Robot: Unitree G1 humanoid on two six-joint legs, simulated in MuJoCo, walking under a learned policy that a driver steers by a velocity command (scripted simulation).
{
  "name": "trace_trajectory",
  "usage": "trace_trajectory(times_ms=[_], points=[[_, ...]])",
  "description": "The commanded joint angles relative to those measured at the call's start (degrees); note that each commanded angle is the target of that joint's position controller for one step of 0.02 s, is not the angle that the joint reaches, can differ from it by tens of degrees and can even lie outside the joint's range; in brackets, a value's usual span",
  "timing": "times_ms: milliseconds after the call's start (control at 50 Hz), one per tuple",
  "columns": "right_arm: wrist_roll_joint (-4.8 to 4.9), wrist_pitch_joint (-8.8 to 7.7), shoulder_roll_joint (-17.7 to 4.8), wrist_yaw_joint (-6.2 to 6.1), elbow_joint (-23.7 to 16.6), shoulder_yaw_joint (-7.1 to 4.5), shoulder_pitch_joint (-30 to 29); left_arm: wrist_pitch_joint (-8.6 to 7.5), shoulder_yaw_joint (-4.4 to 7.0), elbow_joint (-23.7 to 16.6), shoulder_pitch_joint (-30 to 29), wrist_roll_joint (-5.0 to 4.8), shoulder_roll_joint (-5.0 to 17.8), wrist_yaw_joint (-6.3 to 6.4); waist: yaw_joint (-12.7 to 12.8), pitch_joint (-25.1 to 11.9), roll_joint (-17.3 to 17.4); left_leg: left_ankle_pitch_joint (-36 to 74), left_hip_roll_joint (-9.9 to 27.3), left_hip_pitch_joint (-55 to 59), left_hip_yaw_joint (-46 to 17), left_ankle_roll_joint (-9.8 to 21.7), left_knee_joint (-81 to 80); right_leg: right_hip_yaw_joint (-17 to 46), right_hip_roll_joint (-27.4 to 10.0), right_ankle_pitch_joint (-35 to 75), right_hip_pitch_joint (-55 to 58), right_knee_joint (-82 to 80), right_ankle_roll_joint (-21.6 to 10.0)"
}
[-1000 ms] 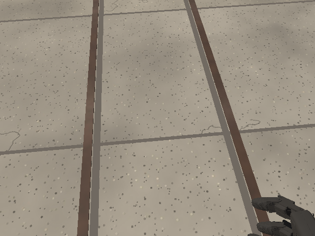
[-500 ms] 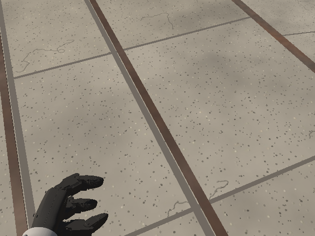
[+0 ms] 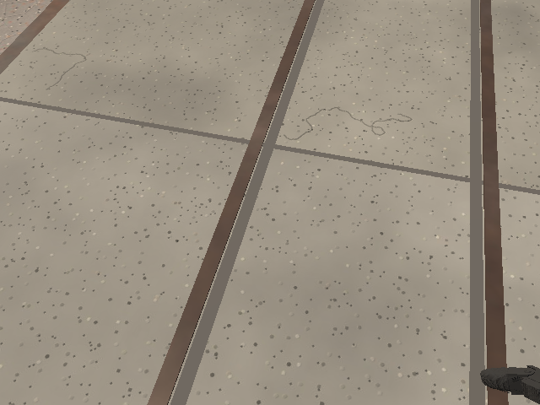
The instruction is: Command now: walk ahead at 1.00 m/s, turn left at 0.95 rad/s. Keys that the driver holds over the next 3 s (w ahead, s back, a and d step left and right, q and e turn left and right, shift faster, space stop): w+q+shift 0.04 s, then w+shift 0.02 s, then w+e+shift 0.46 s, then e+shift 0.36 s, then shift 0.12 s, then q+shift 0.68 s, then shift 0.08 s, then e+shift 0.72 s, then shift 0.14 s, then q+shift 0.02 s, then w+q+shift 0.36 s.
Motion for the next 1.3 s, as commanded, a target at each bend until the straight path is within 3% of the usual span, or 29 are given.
trace_trajectory(times_ms=[20,60,100,200,280,360,400,440,460,480,520,580,640,660,680,760,800,820,840,860,900,960,1060,1160,1180,1200,1220,1260,1300], points=[[-0.31,2.31,-18.1,-2.67,1.0,-6.44,22.4,-3.39,0.69,-15.4,-9.9,0.01,9.1,-0.43,-11.0,-22.8,4.0,-12.4,20.4,61.6,-54.0,16.4,-24.6,15.8,4.9,-3.2,-55.3,42.0,-0.4],[0.17,0.77,-11.8,-3.66,3.8,-4.81,19.5,-3.88,-0.18,-15.3,-12.9,0.34,8.1,-0.2,-4.8,-5.8,-5.7,-8.4,17.8,40.3,-45.9,10.8,-29.1,16.0,-1.2,0.7,-51.8,27.0,-1.0],[-0.17,-1.42,-7.2,-4.25,3.5,-2.74,14.7,-1.22,-0.94,-12.4,-7.9,1.93,6.5,-0.41,0.7,-2.2,-7.5,-0.3,13.9,24.2,-34.4,7.9,-29.6,15.0,-4.2,-0.2,-41.4,19.6,-0.6],[0.74,-5.14,-5.3,-2.12,6.8,-1.92,18.5,0.65,-2.12,-15.7,-20.4,-0.24,2.7,-2.21,-2.5,4.8,-3.3,12.4,7.2,16.7,-16.9,2.0,-37.0,9.9,-6.2,17.7,-40.0,-4.4,-2.4],[1.12,-6.78,-6.4,-2.18,8.8,-1.77,21.7,0.0,-2.11,-15.5,-25.6,-2.15,1.8,-3.64,-5.3,5.0,-2.5,23.2,9.8,25.5,-9.5,-3.1,-43.4,7.2,-2.0,34.4,-35.7,-18.7,-6.8],[-0.44,-6.18,-8.8,-4.2,10.2,-1.83,22.5,-0.18,-0.78,-14.0,-24.4,-1.4,4.8,-3.78,-3.5,0.1,2.2,60.4,12.5,41.8,-3.2,-7.5,-34.4,2.9,6.4,26.8,-32.6,-22.7,-9.7],[-2.35,-4.44,-10.6,-5.72,9.7,-2.33,20.1,0.47,0.57,-10.4,-12.2,-1.22,7.9,-3.37,3.3,-7.0,6.0,79.3,15.0,45.1,-1.5,-9.2,-16.1,1.7,10.8,16.9,-22.9,-20.8,-11.6],[-2.64,-3.32,-10.8,-6.25,7.5,-2.43,13.5,1.23,3.41,-3.8,11.2,-0.89,12.6,-2.08,15.5,-14.3,2.1,63.0,11.2,28.5,0.7,-9.4,24.4,9.6,7.5,6.2,1.0,-22.4,-16.5],[0.05,-4.73,-1.4,-4.51,3.8,-0.43,18.2,2.11,5.24,-4.0,6.5,-0.37,18.6,-1.74,5.0,-16.8,-23.5,-10.1,-2.1,-5.3,-3.0,-14.8,51.5,44.0,-8.6,1.9,21.8,-26.9,-27.7],[-0.62,-6.06,-4.4,-4.49,1.7,0.55,15.3,2.13,5.38,-6.5,1.9,-1.33,16.5,-2.28,6.5,-21.8,-11.6,-13.0,-1.1,-14.5,-13.0,-13.2,54.4,60.8,-11.7,-1.8,23.6,-37.4,-31.0],[-0.99,-7.39,-4.8,-3.89,0.0,1.55,9.2,1.77,4.0,-4.8,-0.2,-1.56,10.1,-1.58,2.5,-7.5,3.2,-6.0,6.3,-12.1,-14.7,-11.4,40.2,49.6,-9.1,0.3,4.6,-41.9,-24.9],[-2.87,-3.93,-3.5,-3.6,-1.3,2.4,9.1,0.32,2.8,-4.8,-3.9,-1.68,8.8,-0.9,-4.2,1.8,3.7,-9.4,8.6,-3.2,-11.7,-14.0,28.8,35.9,-2.4,33.5,-15.9,-42.0,-21.4],[-1.99,-2.65,-1.7,-3.35,-4.2,3.39,4.9,-0.5,3.64,-5.1,-5.1,-1.97,11.9,-1.49,-4.7,1.6,0.2,-3.3,6.1,4.5,-6.3,-15.6,11.7,27.2,4.1,56.9,-24.5,-40.3,-18.6],[0.48,-5.24,-1.2,-3.87,-6.6,2.81,-1.8,-1.2,2.82,-7.7,-7.9,-5.16,7.4,-0.49,-2.5,1.3,0.4,0.9,3.0,5.9,-8.7,-16.1,2.9,28.2,6.4,47.2,-27.3,-39.9,-16.4],[0.55,-6.11,-0.4,-4.13,-7.6,3.03,-4.3,-0.8,3.37,-7.1,-7.2,-5.65,9.5,0.19,-1.3,-0.9,-0.6,7.3,0.6,9.7,-8.1,-15.9,-5.8,28.0,8.0,43.3,-27.2,-39.0,-13.7],[1.89,-6.61,-2.8,-4.56,-8.9,0.67,-6.0,2.13,4.08,-4.7,-2.0,-4.44,9.3,2.16,1.0,-5.8,-7.1,22.4,-3.5,20.9,-11.1,-15.4,-19.1,33.6,9.8,31.3,-22.0,-30.4,-5.8],[1.28,-6.43,-4.5,-5.14,-7.4,-0.76,2.5,2.61,4.21,-7.5,-7.7,-4.45,8.5,2.48,-4.9,-10.6,-8.7,29.6,-0.5,31.2,-12.3,-14.0,-24.1,32.5,12.3,31.8,-20.9,-16.8,-2.2],[0.4,-6.0,-5.1,-5.43,-4.7,-1.07,13.3,2.89,3.17,-9.2,-8.1,-3.2,5.0,2.2,-8.6,-19.3,-6.7,36.5,9.3,45.8,-18.3,-10.4,-19.3,29.0,13.7,14.7,-25.2,-0.2,-0.2],[-1.19,-4.99,-6.3,-5.4,-4.7,-0.53,17.0,3.26,0.97,-10.6,-0.8,-1.0,-1.9,1.9,-5.3,-27.2,7.0,68.8,25.8,58.1,-33.1,-4.4,-9.3,24.8,17.6,-26.6,-36.1,17.4,0.6],[-1.39,-4.28,-6.4,-4.69,-4.2,-0.85,15.7,3.19,1.32,-11.3,10.5,-2.99,3.9,0.64,-0.4,-36.4,16.2,55.8,37.7,60.2,-49.7,4.9,-11.3,27.5,11.8,-22.9,-37.9,30.0,1.2],[0.07,-2.57,-1.1,-5.7,-7.4,-0.51,3.9,5.07,3.29,-11.8,-0.9,-3.87,11.1,0.73,-2.0,-21.6,4.6,16.7,27.3,43.4,-38.6,4.4,-19.8,19.3,5.0,-8.8,-43.9,31.0,3.4],[-0.28,-1.42,-1.9,-5.5,-4.7,-0.23,1.7,6.25,2.75,-15.0,-8.4,-3.26,7.4,1.65,-0.4,-7.1,1.0,22.8,18.0,21.5,-24.1,1.2,-24.3,16.6,3.3,-6.1,-39.0,21.0,3.4],[0.67,-1.75,-3.3,-4.1,0.2,-1.12,2.9,3.96,-0.17,-14.8,-10.2,-1.47,1.0,1.23,0.4,-13.8,3.0,40.0,17.0,18.2,-18.2,3.4,-24.4,14.6,3.4,-0.8,-25.4,-3.6,1.2],[2.71,-0.26,-6.6,-2.83,1.0,-2.22,4.0,4.84,1.04,-15.5,-14.5,-1.47,5.1,0.65,0.8,-8.3,5.8,6.9,13.2,10.3,-22.2,-1.4,-23.8,12.5,6.4,11.2,-12.5,-26.4,-2.1],[2.9,-0.12,-5.7,-2.89,1.4,-2.02,5.8,5.0,1.72,-16.4,-14.5,-1.24,7.1,0.99,1.0,-7.4,4.8,-1.9,11.6,7.0,-23.4,-4.4,-22.2,14.8,3.4,10.5,-8.8,-29.8,-4.3],[2.28,-0.27,-2.8,-2.69,0.7,-1.21,7.0,5.42,2.5,-17.3,-12.5,-0.09,10.8,1.75,1.0,-9.4,-2.6,-16.3,8.0,0.9,-20.9,-8.2,-13.6,24.0,-7.9,15.5,-2.7,-31.2,-8.6],[3.31,-0.57,-1.5,-2.99,-0.9,-1.24,8.4,6.08,3.91,-16.2,-12.5,0.94,14.1,1.77,0.2,-10.3,-17.2,-22.4,1.0,-5.2,-8.8,-11.3,0.3,33.4,-19.7,16.1,-6.4,-37.2,-16.6],[3.37,0.67,-7.4,-4.18,0.6,-3.95,10.0,4.61,2.46,-17.6,-18.7,0.95,8.0,1.95,-1.1,-6.3,-12.4,-20.2,4.8,-5.0,-10.3,-14.7,21.3,29.7,-17.5,17.2,-14.7,-39.6,-17.3],[2.61,3.28,-6.5,-5.67,3.1,-4.54,15.4,3.48,1.59,-18.6,-25.6,-0.7,4.5,2.03,-4.1,-4.9,-10.8,-14.5,6.0,-5.0,-9.7,-17.1,29.2,21.0,-13.3,19.8,-16.5,-38.8,-13.8]])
